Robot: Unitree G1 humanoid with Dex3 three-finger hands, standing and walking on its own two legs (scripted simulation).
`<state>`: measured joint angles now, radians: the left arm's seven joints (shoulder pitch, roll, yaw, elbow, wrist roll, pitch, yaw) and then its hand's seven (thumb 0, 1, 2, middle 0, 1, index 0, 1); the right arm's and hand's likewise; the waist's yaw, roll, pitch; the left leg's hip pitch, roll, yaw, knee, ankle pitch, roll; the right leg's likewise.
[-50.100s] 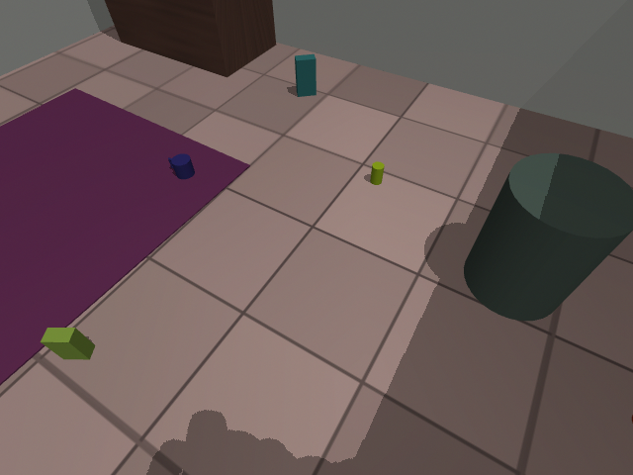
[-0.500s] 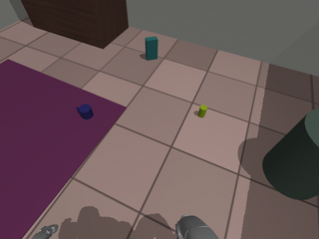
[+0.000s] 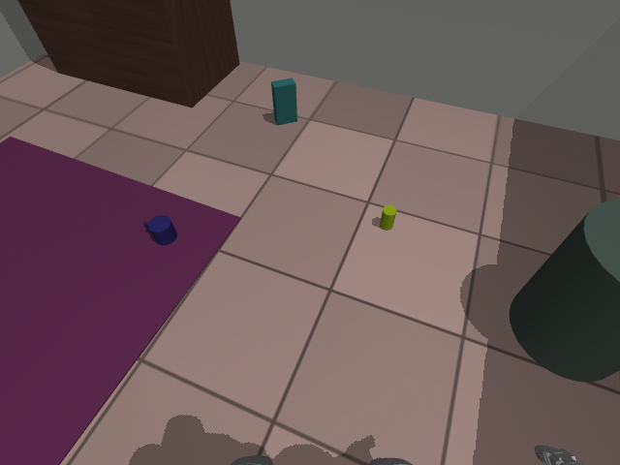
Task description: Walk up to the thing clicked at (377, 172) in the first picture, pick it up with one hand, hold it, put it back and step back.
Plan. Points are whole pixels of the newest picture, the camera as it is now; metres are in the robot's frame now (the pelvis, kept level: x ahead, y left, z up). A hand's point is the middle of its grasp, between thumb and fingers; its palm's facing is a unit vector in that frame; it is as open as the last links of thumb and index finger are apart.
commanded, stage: step back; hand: right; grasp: from above
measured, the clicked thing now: (387, 218) +1.08 -0.31 -0.71
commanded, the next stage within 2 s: stand in 0.50 s
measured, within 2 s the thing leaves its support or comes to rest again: neither
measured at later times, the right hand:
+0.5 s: hand (530, 462) +0.13 -0.29 -0.14, palm faces +0.04 +0.93 -0.35, open 7.4 cm
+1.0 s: hand out of the picture +0.08 -0.27 -0.13, palm faces +0.00 +0.94 -0.35, open 7.4 cm
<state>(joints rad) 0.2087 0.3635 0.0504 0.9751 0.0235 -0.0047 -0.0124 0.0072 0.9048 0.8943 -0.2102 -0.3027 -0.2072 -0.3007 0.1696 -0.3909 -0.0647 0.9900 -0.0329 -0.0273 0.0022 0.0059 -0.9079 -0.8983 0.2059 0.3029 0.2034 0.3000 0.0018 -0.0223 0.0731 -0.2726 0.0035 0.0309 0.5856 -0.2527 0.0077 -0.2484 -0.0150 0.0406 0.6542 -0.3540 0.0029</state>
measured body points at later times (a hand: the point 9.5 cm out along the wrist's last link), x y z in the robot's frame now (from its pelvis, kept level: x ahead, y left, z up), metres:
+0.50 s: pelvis +0.03 -0.02 +0.01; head +0.05 -0.03 +0.46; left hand +0.15 +0.27 -0.11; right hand +0.13 -0.34 -0.11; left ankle +0.03 +0.12 -0.73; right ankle +0.02 -0.13 -0.73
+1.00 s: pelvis +0.02 -0.01 +0.02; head +0.02 -0.01 +0.47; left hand +0.11 +0.28 -0.11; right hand +0.08 -0.32 -0.11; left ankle +0.03 +0.12 -0.73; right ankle +0.02 -0.13 -0.73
